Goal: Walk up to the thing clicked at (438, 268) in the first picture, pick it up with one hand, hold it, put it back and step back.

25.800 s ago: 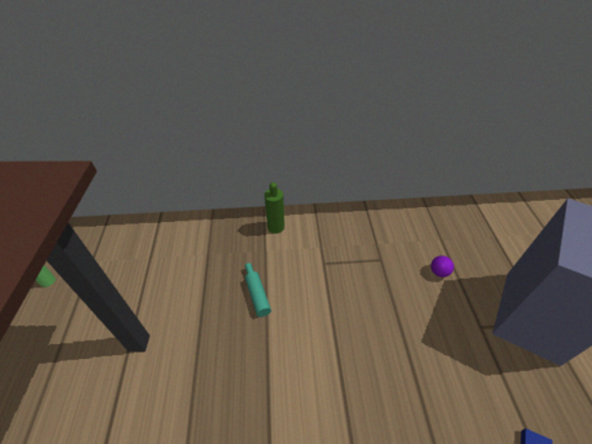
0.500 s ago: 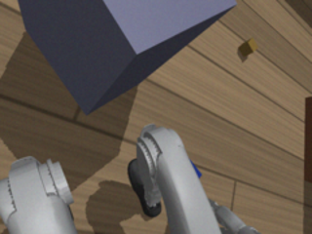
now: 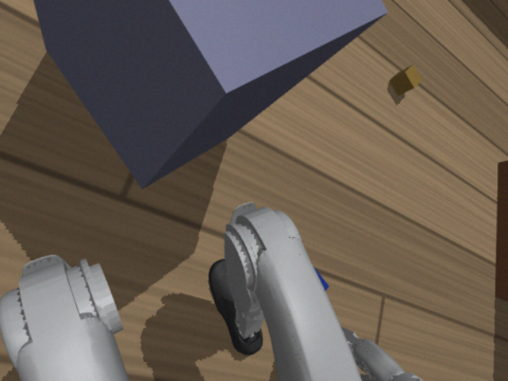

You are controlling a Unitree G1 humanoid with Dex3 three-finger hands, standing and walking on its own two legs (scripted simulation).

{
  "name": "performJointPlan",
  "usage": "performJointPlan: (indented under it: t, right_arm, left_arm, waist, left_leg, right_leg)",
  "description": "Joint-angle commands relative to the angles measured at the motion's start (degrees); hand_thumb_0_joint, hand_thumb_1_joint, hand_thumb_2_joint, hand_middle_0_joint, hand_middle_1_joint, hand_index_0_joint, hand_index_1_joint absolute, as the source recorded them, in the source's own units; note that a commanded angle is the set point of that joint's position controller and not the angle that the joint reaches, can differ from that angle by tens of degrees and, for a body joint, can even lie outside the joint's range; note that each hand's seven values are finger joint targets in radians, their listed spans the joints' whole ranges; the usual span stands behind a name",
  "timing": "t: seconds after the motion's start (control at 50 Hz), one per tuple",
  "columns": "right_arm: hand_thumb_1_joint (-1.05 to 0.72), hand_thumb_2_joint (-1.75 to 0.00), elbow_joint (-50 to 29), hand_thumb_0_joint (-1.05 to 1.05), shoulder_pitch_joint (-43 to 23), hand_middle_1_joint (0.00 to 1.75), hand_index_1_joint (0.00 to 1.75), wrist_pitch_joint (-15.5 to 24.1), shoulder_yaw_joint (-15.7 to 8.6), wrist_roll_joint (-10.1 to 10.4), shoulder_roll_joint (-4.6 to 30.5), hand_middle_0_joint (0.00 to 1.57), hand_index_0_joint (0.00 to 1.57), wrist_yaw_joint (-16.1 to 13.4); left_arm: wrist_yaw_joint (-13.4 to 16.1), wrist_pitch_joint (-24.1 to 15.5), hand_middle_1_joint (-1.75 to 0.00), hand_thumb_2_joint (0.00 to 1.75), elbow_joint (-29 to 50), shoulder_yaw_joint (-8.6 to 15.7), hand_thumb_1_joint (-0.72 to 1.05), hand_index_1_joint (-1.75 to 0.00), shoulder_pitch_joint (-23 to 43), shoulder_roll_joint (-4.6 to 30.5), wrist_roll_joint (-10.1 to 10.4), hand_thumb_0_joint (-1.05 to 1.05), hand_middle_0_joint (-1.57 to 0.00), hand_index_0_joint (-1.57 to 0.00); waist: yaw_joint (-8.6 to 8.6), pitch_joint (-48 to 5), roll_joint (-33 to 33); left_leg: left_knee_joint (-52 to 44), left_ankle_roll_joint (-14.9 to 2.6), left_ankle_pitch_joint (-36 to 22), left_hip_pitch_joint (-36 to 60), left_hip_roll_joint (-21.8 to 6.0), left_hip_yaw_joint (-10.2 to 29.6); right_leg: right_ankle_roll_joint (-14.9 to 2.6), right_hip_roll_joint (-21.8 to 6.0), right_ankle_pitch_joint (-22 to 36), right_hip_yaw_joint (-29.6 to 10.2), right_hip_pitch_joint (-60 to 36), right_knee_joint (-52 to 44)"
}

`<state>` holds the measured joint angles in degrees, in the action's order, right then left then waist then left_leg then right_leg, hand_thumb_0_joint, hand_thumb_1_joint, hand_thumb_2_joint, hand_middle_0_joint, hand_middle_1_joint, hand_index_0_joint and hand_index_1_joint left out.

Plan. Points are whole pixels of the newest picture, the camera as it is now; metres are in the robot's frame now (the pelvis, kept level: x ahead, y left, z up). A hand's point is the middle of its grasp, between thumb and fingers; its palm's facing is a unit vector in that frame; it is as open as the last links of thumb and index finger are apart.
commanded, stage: settle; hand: left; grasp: from above
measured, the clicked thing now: out of the picture +0.45 +0.35 -0.26
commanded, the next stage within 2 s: lift in 0.80 s
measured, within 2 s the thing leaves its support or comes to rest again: leaves its support in 0.14 s
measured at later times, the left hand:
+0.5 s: hand out of the picture +0.43 +0.37 -0.15, palm faces -0.43 -0.10 -0.90, open 11.0 cm
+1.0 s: hand out of the picture +0.43 +0.36 -0.09, palm faces -0.43 -0.10 -0.90, open 11.1 cm
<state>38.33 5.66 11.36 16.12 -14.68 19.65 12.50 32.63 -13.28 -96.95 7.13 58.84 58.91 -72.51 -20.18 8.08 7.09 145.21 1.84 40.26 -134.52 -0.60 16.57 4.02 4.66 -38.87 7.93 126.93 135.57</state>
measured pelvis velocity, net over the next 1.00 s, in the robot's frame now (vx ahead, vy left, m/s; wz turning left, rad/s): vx -0.01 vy -0.01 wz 0.12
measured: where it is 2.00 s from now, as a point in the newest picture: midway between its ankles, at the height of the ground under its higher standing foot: (180, 353)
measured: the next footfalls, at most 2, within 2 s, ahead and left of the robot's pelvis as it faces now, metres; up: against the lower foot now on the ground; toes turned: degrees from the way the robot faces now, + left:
none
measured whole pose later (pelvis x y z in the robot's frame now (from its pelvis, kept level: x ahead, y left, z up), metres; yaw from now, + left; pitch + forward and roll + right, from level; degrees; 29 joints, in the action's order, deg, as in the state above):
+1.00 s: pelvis -0.01 -0.01 +0.04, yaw +7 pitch +34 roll -9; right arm 38.5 10.7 0.1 4.3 -5.5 17.4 7.8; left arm 12.5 -9.5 -72.6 4.0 53.3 44.8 -68.7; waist -13.2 -3.2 -1.0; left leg 133.7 1.4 36.8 -131.2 0.1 9.7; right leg 3.2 1.4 -38.5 3.2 125.0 129.1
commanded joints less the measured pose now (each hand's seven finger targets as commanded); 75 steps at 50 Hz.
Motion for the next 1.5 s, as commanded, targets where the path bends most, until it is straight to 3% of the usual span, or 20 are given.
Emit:
performJointPlan:
  t: [0.0,0.02,0.06,0.12,0.22,0.32,0.42,0.52,0.56,0.6,0.82,0.84,0.86,0.94,1.0,1.04,1.08,1.24,1.4,1.48]
  right_arm:
    - [-0.91,-0.9,0.53,0.0,10.39,0.3,0.3,-0.43,-6.55,0.37,18.5,0.2,0.2,-0.33]
    - [-0.91,-0.9,1.3,0.0,10.07,0.3,0.3,-0.69,-6.78,0.65,18.2,0.2,0.2,-0.57]
    - [-0.91,-0.9,0.19,0.0,9.67,0.3,0.3,-0.59,-6.75,0.74,17.36,0.2,0.2,-0.22]
    - [-0.91,-0.9,0.48,0.0,9.86,0.3,0.3,-1.14,-7.9,1.48,17.16,0.2,0.2,-0.3]
    - [-0.9,-0.9,0.51,0.0,11.1,0.3,0.3,-1.97,-10.78,3.0,16.15,0.2,0.2,0.24]
    - [-0.9,-0.9,1.11,0.0,12.06,0.3,0.3,-3.55,-12.33,4.8,14.64,0.2,0.2,0.45]
    - [-0.91,-0.9,0.38,0.0,13.28,0.3,0.3,-5.14,-13.66,6.25,14.32,0.2,0.2,-0.09]
    - [-0.91,-0.9,-0.53,0.0,13.89,0.3,0.3,-6.73,-14.04,6.85,13.21,0.2,0.2,-1.15]
    - [-0.91,-0.9,-0.59,0.0,13.84,0.3,0.3,-7.5,-14.21,7.5,13.05,0.2,0.2,-1.78]
    - [-0.91,-0.9,-1.16,0.0,13.7,0.3,0.3,-8.17,-14.5,7.6,12.79,0.2,0.2,-2.37]
    - [-0.91,-0.9,-0.87,0.0,14.92,0.3,0.3,-10.42,-15.5,8.4,11.88,0.2,0.2,-4.75]
    - [-0.94,-0.91,-0.91,0.0,15.28,0.3,0.3,-10.54,-15.9,8.54,12.09,0.2,0.2,-4.9]
    - [-0.89,-0.89,-0.82,0.0,15.45,0.3,0.3,-10.63,-15.93,8.55,12.21,0.2,0.2,-5.03]
    - [-0.89,-0.89,-0.96,0.0,15.98,0.3,0.3,-11.07,-16.86,9.23,11.7,0.2,0.2,-5.39]
    - [-0.92,-0.91,-0.92,0.0,16.33,0.3,0.3,-11.53,-17.2,9.73,11.0,0.2,0.2,-5.66]
    - [-0.92,-0.91,-1.17,0.0,16.69,0.3,0.3,-11.73,-17.63,10.19,10.69,0.2,0.2,-5.98]
    - [-0.92,-0.91,-1.36,0.0,16.42,0.3,0.3,-11.86,-17.88,10.3,10.28,0.2,0.2,-6.07]
    - [-0.92,-0.91,-3.52,0.0,15.43,0.3,0.3,-12.79,-19.51,12.17,9.65,0.2,0.2,-7.53]
    - [-0.91,-0.9,-4.55,0.0,14.35,0.3,0.3,-13.09,-20.67,13.42,8.38,0.2,0.2,-8.84]
    - [-0.91,-0.9,-5.38,0.0,13.3,0.3,0.3,-13.42,-21.31,13.98,7.73,0.2,0.2,-9.78]
  left_arm:
    - [0.8,0.37,-0.89,0.84,13.11,1.25,0.48,-0.86,16.17,14.29,1.23,0.0,-0.83,-0.87]
    - [1.06,0.71,-0.89,0.85,12.15,3.04,0.48,-0.86,14.05,16.29,0.94,0.0,-0.84,-0.87]
    - [0.38,0.65,-0.87,0.85,14.43,1.27,0.51,-0.84,13.58,13.0,1.19,0.0,-0.87,-0.9]
    - [-0.28,0.85,-0.85,0.84,20.12,3.03,0.55,-0.83,13.17,14.23,1.68,0.0,-0.9,-0.93]
    - [-2.6,2.61,-0.84,0.85,26.64,3.23,0.65,-0.81,13.0,11.2,2.46,0.0,-0.97,-1.0]
    - [-5.9,4.9,-0.86,0.85,25.17,-0.03,0.72,-0.82,11.54,4.21,3.99,0.0,-1.01,-1.05]
    - [-10.82,5.67,-0.86,0.87,26.72,-1.65,0.75,-0.83,11.87,1.67,5.27,0.0,-1.06,-1.09]
    - [-14.42,4.41,-0.87,0.89,29.08,-2.11,0.71,-0.85,13.36,1.32,6.0,0.0,-1.04,-1.07]
    - [-15.18,3.72,-0.86,0.88,31.01,-0.67,0.71,-0.84,14.76,4.37,5.59,0.0,-1.04,-1.07]
    - [-15.81,3.2,-0.87,0.91,31.65,-0.25,0.71,-0.85,14.25,4.23,5.14,0.0,-1.04,-1.06]
    - [-16.15,2.7,-0.89,0.99,34.18,-0.7,0.69,-0.88,15.66,2.88,3.71,0.0,-1.03,-1.04]
    - [-16.23,2.98,-0.9,0.91,33.71,-0.68,0.68,-0.88,16.05,2.95,3.85,0.0,-1.05,-1.07]
    - [-16.36,3.17,-0.82,0.93,33.43,-0.82,0.6,-0.8,15.25,2.64,3.83,0.0,-0.97,-0.99]
    - [-18.0,4.49,-0.81,0.9,35.83,-0.26,0.56,-0.79,14.63,2.6,5.47,0.0,-0.91,-0.93]
    - [-19.87,5.45,-0.89,0.89,36.13,-1.45,0.63,-0.86,14.12,0.96,6.58,0.0,-0.97,-1.0]
    - [-20.79,5.95,-0.89,0.9,37.48,-0.39,0.65,-0.86,12.13,1.47,7.75,0.0,-0.98,-1.01]
    - [-22.12,5.9,-0.88,0.92,38.86,-1.66,0.67,-0.86,11.22,-0.53,8.73,0.0,-1.02,-1.04]
    - [-24.25,5.41,-0.93,0.91,49.74,0.04,0.64,-0.9,6.42,0.38,9.98,0.0,-0.96,-0.99]
    - [-25.8,7.44,-0.95,0.96,55.36,-2.59,0.62,-0.92,-0.61,-6.75,12.87,0.0,-0.94,-0.97]
    - [-26.84,8.71,-0.98,0.98,63.27,-2.31,0.62,-0.94,-2.62,-6.37,14.32,0.0,-0.93,-0.97]
  waist:
    - [-1.23,-39.82,-33.86]
    - [-0.06,-41.2,-34.41]
    - [-0.23,-40.52,-34.04]
    - [1.83,-44.76,-35.8]
    - [3.21,-49.1,-36.82]
    - [3.25,-46.51,-31.58]
    - [3.63,-45.8,-27.06]
    - [3.71,-48.07,-23.46]
    - [5.14,-48.91,-24.08]
    - [5.49,-49.85,-24.57]
    - [5.9,-50.86,-28.71]
    - [5.95,-51.08,-27.18]
    - [5.97,-50.04,-27.91]
    - [7.95,-54.4,-28.66]
    - [7.17,-54.25,-27.19]
    - [8.63,-54.53,-25.43]
    - [8.3,-52.89,-24.12]
    - [11.15,-57.58,-24.72]
    - [11.87,-55.32,-21.87]
    - [13.01,-58.19,-21.95]
  left_leg:
    - [-15.7,-1.22,-13.63,32.58,-2.03,-7.25]
    - [-15.48,-1.24,-13.69,33.09,-2.1,-7.6]
    - [-15.13,-1.52,-13.71,31.77,-1.77,-8.51]
    - [-15.59,-1.45,-15.26,32.82,-1.59,-9.18]
    - [-16.81,-1.37,-16.76,35.55,-1.38,-9.58]
    - [-17.95,-2.34,-13.93,30.68,-0.79,-10.64]
    - [-19.9,-2.76,-12.15,29.93,-0.24,-10.74]
    - [-19.67,-3.31,-11.41,28.34,0.2,-11.72]
    - [-20.32,-3.17,-11.35,28.88,0.4,-12.02]
    - [-20.8,-2.94,-11.42,30.4,0.53,-12.14]
    - [-25.04,-2.54,-11.37,35.81,0.6,-12.44]
    - [-25.14,-2.73,-10.69,35.91,0.55,-12.28]
    - [-25.47,-2.59,-10.98,35.6,0.72,-12.45]
    - [-27.55,-2.79,-11.65,38.36,0.73,-13.03]
    - [-28.34,-3.04,-11.82,38.44,0.69,-13.32]
    - [-29.09,-3.38,-11.68,37.92,0.9,-14.0]
    - [-29.54,-3.56,-10.36,37.03,0.89,-14.36]
    - [-36.64,-3.39,-9.01,43.6,0.74,-12.66]
    - [-43.92,-3.53,-8.67,50.19,0.29,-11.91]
    - [-47.62,-3.4,-10.66,55.74,0.18,-12.35]
  right_leg:
    - [-5.09,0.88,15.88,7.76,-17.67,-10.35]
    - [-5.29,1.06,15.98,7.42,-18.05,-10.3]
    - [-5.23,1.02,16.34,6.86,-18.69,-10.97]
    - [-5.46,0.86,17.49,6.46,-19.26,-11.23]
    - [-5.68,0.4,18.09,5.82,-18.03,-11.23]
    - [-5.64,0.23,16.44,4.64,-16.56,-13.16]
    - [-5.77,-0.51,14.43,3.9,-16.78,-14.68]
    - [-5.34,-0.64,13.43,2.5,-21.3,-16.8]
    - [-5.68,-0.71,12.55,1.92,-21.14,-16.98]
    - [-5.9,-0.83,12.18,1.84,-20.57,-17.11]
    - [-6.14,-1.76,12.47,1.83,-17.84,-17.8]
    - [-6.18,-1.69,11.93,1.74,-17.73,-18.46]
    - [-6.25,-1.97,12.13,1.74,-17.8,-18.6]
    - [-6.18,-2.16,12.73,0.96,-19.58,-19.57]
    - [-6.08,-2.07,12.99,0.55,-21.05,-21.02]
    - [-5.94,-2.25,12.73,-0.25,-22.88,-22.61]
    - [-6.0,-2.22,11.26,-0.73,-23.26,-24.11]
    - [-5.9,-2.62,10.58,-1.22,-26.76,-26.97]
    - [-5.44,-2.97,10.92,-1.9,-30.98,-33.37]
    - [-5.37,-2.99,12.32,-2.59,-37.11,-37.67]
